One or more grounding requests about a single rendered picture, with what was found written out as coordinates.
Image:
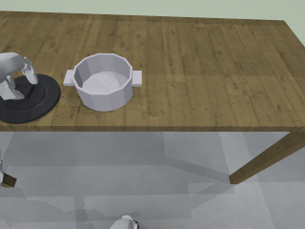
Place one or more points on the table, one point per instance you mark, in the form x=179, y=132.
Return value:
x=199, y=74

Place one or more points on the pot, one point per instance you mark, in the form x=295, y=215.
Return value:
x=104, y=81

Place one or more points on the left robot thigh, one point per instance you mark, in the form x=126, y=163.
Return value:
x=124, y=224

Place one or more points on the lid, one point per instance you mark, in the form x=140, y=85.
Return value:
x=42, y=100

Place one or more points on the left robot hand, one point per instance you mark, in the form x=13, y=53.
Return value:
x=11, y=62

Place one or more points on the left robot shin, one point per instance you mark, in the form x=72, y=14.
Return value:
x=127, y=217

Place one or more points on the knob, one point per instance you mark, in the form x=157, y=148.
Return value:
x=25, y=89

